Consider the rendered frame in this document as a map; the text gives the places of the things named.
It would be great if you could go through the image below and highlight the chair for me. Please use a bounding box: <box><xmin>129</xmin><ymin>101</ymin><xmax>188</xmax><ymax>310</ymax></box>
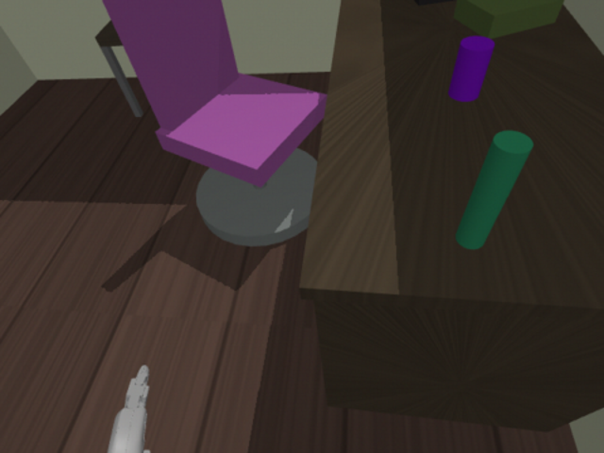
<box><xmin>95</xmin><ymin>20</ymin><xmax>143</xmax><ymax>117</ymax></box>

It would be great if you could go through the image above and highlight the left robot hand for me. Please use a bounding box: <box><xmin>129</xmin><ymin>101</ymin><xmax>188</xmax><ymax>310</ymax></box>
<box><xmin>108</xmin><ymin>365</ymin><xmax>150</xmax><ymax>453</ymax></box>

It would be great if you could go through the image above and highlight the office chair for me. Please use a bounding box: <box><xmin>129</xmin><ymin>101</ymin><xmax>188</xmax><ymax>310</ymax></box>
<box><xmin>102</xmin><ymin>0</ymin><xmax>327</xmax><ymax>246</ymax></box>

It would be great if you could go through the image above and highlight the desk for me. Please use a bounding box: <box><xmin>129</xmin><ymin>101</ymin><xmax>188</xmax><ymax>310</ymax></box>
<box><xmin>299</xmin><ymin>0</ymin><xmax>604</xmax><ymax>432</ymax></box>

